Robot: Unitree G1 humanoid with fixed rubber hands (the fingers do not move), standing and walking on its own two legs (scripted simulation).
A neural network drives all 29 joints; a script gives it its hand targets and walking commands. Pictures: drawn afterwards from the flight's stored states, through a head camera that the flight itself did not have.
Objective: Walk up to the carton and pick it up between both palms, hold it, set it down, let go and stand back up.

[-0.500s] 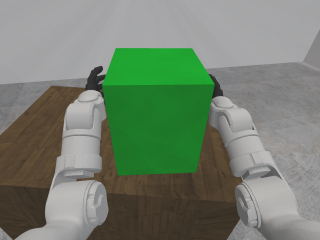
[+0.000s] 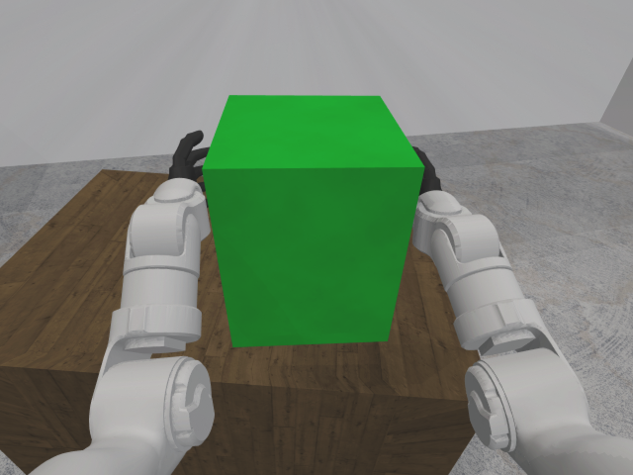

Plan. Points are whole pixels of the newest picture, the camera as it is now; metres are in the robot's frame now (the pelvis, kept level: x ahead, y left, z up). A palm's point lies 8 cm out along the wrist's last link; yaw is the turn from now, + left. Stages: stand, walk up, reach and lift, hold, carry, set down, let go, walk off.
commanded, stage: hold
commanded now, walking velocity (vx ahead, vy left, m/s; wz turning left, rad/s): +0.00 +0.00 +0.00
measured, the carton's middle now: (308, 218) +0.40 -0.01 +0.19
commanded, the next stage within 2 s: none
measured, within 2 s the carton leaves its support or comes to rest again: neither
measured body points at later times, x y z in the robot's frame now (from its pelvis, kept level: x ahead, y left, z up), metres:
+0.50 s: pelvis +0.00 +0.00 +0.00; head -0.06 +0.02 +0.45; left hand +0.41 +0.13 +0.23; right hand +0.39 -0.16 +0.22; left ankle +0.01 +0.11 -0.74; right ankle +0.05 -0.15 -0.74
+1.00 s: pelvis +0.00 +0.00 +0.00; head -0.06 +0.02 +0.45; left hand +0.41 +0.13 +0.23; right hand +0.39 -0.16 +0.22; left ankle +0.01 +0.11 -0.74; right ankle +0.05 -0.15 -0.74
